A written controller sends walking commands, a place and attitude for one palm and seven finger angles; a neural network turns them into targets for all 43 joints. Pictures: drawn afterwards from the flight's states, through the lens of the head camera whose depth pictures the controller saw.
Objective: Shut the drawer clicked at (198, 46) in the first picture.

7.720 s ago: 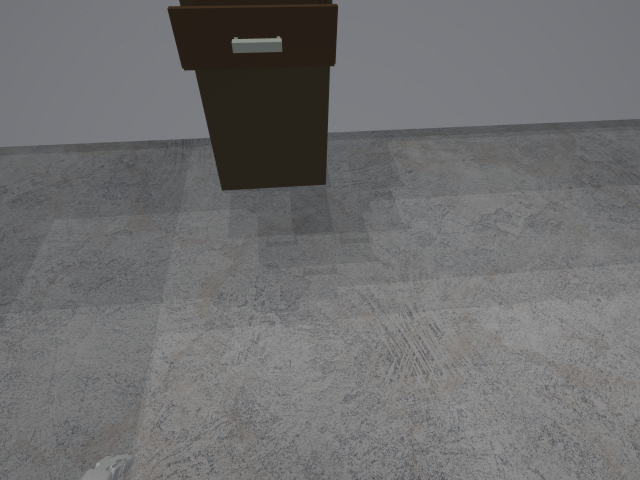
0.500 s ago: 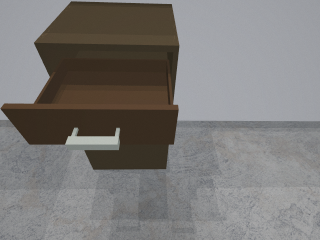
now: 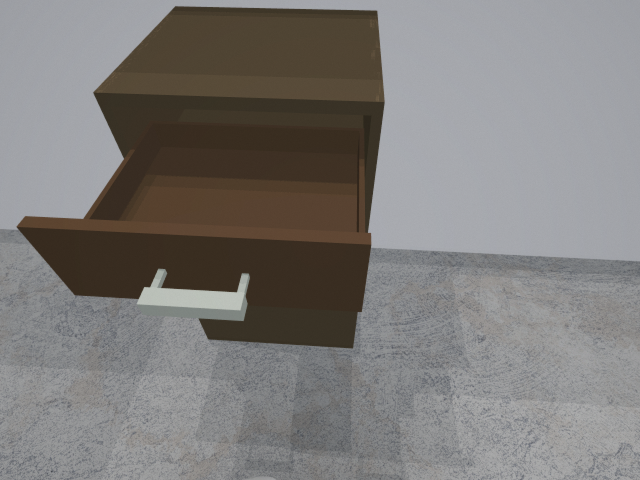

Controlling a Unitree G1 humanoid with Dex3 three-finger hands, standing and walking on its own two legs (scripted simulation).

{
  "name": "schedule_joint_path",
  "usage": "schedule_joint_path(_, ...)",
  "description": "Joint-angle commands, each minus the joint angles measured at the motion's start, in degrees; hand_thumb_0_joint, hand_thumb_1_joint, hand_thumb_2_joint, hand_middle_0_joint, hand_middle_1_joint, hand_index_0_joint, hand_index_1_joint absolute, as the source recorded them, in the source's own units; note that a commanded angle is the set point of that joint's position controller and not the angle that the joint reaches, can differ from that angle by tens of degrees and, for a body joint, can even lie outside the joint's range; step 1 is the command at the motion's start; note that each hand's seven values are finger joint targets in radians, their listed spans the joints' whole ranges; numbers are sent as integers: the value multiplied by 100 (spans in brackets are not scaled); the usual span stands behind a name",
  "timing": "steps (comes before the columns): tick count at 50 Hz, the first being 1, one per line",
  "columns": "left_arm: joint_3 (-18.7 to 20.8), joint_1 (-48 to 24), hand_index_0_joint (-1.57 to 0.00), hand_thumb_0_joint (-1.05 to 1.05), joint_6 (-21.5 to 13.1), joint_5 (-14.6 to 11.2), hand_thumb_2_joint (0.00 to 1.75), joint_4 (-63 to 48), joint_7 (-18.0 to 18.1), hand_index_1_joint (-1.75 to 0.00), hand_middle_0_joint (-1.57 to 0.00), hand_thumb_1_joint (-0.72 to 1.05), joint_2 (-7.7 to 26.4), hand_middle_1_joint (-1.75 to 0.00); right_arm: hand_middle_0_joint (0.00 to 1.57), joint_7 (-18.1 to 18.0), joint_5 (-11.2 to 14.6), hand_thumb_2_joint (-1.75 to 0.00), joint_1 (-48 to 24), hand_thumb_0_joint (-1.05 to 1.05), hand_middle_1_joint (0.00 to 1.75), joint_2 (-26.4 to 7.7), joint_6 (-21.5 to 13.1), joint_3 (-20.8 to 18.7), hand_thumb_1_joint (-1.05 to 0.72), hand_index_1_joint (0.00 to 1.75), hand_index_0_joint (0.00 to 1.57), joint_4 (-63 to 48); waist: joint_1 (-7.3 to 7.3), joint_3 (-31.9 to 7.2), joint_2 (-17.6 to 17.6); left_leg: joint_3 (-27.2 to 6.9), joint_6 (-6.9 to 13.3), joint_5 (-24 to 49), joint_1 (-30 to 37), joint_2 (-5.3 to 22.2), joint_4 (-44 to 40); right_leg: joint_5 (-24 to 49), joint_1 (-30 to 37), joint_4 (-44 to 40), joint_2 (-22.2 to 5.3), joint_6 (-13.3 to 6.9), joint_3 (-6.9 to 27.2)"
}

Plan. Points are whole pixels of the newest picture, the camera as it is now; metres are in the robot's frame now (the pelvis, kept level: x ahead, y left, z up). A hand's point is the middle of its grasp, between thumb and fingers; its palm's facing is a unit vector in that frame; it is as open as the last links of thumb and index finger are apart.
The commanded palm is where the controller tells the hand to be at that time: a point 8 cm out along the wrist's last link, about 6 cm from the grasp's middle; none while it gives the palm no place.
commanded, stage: come to a stop and stand still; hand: left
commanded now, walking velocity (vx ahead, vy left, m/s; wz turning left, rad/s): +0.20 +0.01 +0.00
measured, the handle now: (198, 290) +0.34 +0.20 +0.03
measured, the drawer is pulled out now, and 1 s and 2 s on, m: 0.30 0.30 0.30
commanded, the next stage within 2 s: look again from close up in 1.56 s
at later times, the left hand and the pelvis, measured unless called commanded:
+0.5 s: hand out of the picture +0.07 +0.20 -0.18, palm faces +0.05 -0.96 -0.28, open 7.4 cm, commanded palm none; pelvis +0.04 +0.00 -0.02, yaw +1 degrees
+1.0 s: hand out of the picture +0.15 +0.21 -0.17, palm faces -0.01 -0.97 -0.24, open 7.4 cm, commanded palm none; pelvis +0.05 +0.02 -0.01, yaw +0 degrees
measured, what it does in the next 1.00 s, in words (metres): steps on the spot: left foot, then right foot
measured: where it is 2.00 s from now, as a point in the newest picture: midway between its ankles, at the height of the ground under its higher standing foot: outside the picture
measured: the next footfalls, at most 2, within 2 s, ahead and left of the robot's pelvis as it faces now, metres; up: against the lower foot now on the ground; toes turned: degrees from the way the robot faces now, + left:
left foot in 0.20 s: +0.16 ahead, +0.16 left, +0.00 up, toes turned +8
right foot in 0.46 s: +0.10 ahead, -0.09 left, +0.00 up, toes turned -2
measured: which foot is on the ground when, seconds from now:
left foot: up 0.00-0.18, down 0.20-0.54, up 0.56-0.70, down 0.72-1.00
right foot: down 0.00-0.20, up 0.22-0.44, down 0.46-1.00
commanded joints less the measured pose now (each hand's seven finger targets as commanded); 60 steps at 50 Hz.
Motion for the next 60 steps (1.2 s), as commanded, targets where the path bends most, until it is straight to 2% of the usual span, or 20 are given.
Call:
schedule_joint_path(1, 153, 481, -20, 0, -98, 33, 90, -14, 29, -30, -20, 90, 882, -30, 20, 85, 27, -90, -553, 0, 30, -22, -212, 0, -90, 30, 20, -671, -15, 636, -599, 136, -96, 388, -833, 283, -537, 1970, 142, -1110, -1522, -834, 1060)
schedule_joint_path(5, 178, 344, -20, 0, -50, 19, 90, 22, -30, -30, -20, 90, 935, -30, 20, 110, 39, -90, -537, 0, 30, -22, -278, 5, -90, 30, 20, -696, -85, 699, -1053, 484, -73, 1021, 248, 107, -1556, 1813, -414, -867, -1241, -524, 637)
schedule_joint_path(7, 138, 284, -20, 0, 23, -7, 90, 19, -2, -30, -20, 90, 798, -30, 20, 30, 7, -90, -66, 0, 30, -107, -323, 24, -90, 30, 20, -504, -279, 466, -834, 547, -100, 1752, 1257, 6, -2472, 2465, -548, 4, -943, -269, 335)
schedule_joint_path(8, 93, 375, -20, 0, 54, -21, 90, 15, 16, -30, -20, 90, 680, -30, 20, -32, -17, -90, 370, 0, 30, -371, -362, -24, -90, 30, 20, -369, -396, -37, -279, 232, -39, 2809, 2083, 252, -2736, 2447, -621, 879, -745, -66, 218)
schedule_joint_path(9, 34, 630, -20, 0, 86, -61, 90, -44, 38, -30, -20, 90, 487, -30, 20, -97, -26, -90, 694, 0, 30, -861, -403, -127, -90, 30, 20, -350, -398, -539, 526, -985, 400, 4616, 3024, 1327, -2661, 886, -1415, 1655, -316, 232, -10)
schedule_joint_path(10, -15, 650, -20, 0, 115, -121, 90, -112, 66, -30, -20, 90, 354, -30, 20, -162, 10, -90, 825, 0, 30, -1161, -358, -169, -90, 30, 20, -352, -416, -783, 1280, -1780, 1039, 6255, 2873, 2195, -3031, -1680, -1456, 2559, -59, 344, 212)
schedule_joint_path(12, 5, 570, -20, 0, 222, -68, 90, -201, 110, -30, -20, 90, 316, -30, 20, -223, 4, -90, 118, 0, 30, -1016, -279, -99, -90, 30, 20, -479, -155, -98, 714, -1368, 1115, 5888, 1649, 2118, -3255, -1807, -1263, 2789, -216, 250, 623)
schedule_joint_path(14, 54, 466, -20, 0, 338, -38, 90, -138, 125, -30, -20, 90, 461, -30, 20, -245, 8, -90, -405, 0, 30, -820, -224, -69, -90, 30, 20, -548, -73, 133, 1264, -1249, 1034, 5346, 995, 1975, -3407, -1530, -1163, 2863, -306, 264, 737)
schedule_joint_path(20, 177, 703, -20, 0, 439, -4, 90, -416, 13, -30, -20, 90, 501, -30, 20, -222, -18, -90, -1103, 0, 30, -951, -51, -273, -90, 30, 20, -864, 213, -546, 519, -779, 706, 3056, 545, 1657, -3001, -221, -565, 1672, -115, 194, 586)
schedule_joint_path(21, 194, 811, -20, 0, 419, 26, 90, -433, 5, -30, -20, 90, 541, -30, 20, -191, 0, -90, -1192, 0, 30, -872, -2, -267, -90, 30, 20, -911, 291, -464, 150, -570, 466, 2031, 195, 1322, -2685, 391, -302, 855, -88, 212, 580)
schedule_joint_path(22, 234, 709, -20, 0, 370, 81, 90, -520, 19, -30, -20, 90, 826, -30, 20, -146, 26, -90, -1153, 0, 30, -560, 68, -249, -90, 30, 20, -952, 272, -214, -931, -179, 88, 606, -100, 522, -1942, 525, -599, -280, -518, 68, 1468)
schedule_joint_path(23, 254, 148, -20, 0, 330, 105, 90, -715, 29, -30, -20, 90, 1216, -30, 20, -82, 55, -90, -1042, 0, 30, -188, 153, -208, -90, 30, 20, -1024, 75, 123, -1994, 147, -198, -279, -206, -115, -998, -67, -1331, -1212, -1494, -433, 2650)
schedule_joint_path(24, -25, -423, -20, 0, 195, 117, 90, -868, 107, -30, -20, 90, 1663, -30, 20, -67, -76, -90, -1071, 0, 30, -734, 0, -140, -90, 30, 20, -1290, -284, -112, -251, -473, -25, 450, 1121, 136, -2056, -157, -1263, -79, -705, -399, 1738)
schedule_joint_path(25, 69, -552, -20, 0, 291, 64, 90, -1161, 90, -30, -20, 90, 1308, -30, 20, 4, -77, -90, -955, 0, 30, -411, -17, -221, -90, 30, 20, -1284, -150, -585, -694, 16, -195, 227, 1244, 186, -1752, -1649, -1879, -391, -770, -229, 1623)
schedule_joint_path(27, 72, -785, -20, 0, 206, -18, 90, -1234, 175, -30, -20, 90, 1432, -30, 20, 51, -58, -90, -1023, 0, 30, -375, 107, -139, -90, 30, 20, -1332, -135, -70, -1457, -278, -207, 254, 633, -13, -1076, -2002, -1895, -1087, -1110, -371, 2352)
schedule_joint_path(32, 101, -936, -20, 0, 110, -19, 90, -1281, 139, -30, -20, 90, 1515, -30, 20, 119, 26, -90, -676, 0, 30, -398, 44, -86, -90, 30, 20, -1192, -229, 827, -603, -170, -195, 381, 350, 73, -1324, -848, -1641, -1127, -1132, -505, 2083)
schedule_joint_path(39, 77, -691, -20, 0, 147, -92, 90, -1291, 179, -30, -20, 90, 1353, -30, 20, -25, 15, -90, -387, 0, 30, -550, -148, -39, -90, 30, 20, -999, 6, -324, 121, -431, 12, 2818, 1213, 361, -2515, 2716, -325, 323, -794, -225, 1276)
schedule_joint_path(41, 71, -712, -20, 0, 189, -113, 90, -1273, 188, -30, -20, 90, 1310, -30, 20, -43, 2, -90, -481, 0, 30, -626, -130, -72, -90, 30, 20, -1009, 24, -632, 535, -575, 81, 3466, 1423, 523, -2461, 2459, -330, 572, -634, -118, 1003)
schedule_joint_path(49, 23, -973, -20, 0, 249, -65, 90, -1256, 139, -30, -20, 90, 1162, -30, 20, -19, -13, -90, -551, 0, 30, -694, -101, -82, -90, 30, 20, -957, -71, -300, 23, -739, 175, 1717, 1105, 543, -2976, 755, -677, 192, -383, 7, 1040)
schedule_joint_path(60, -13, -744, -20, 0, 213, -51, 90, -871, 100, -30, -20, 90, 1034, -30, 20, -20, 14, -90, -691, 0, 30, -683, -157, -37, -90, 30, 20, -717, -92, -48, 2, -750, 203, 1301, 1292, 578, -3377, 665, -856, -41, -328, 90, 1064)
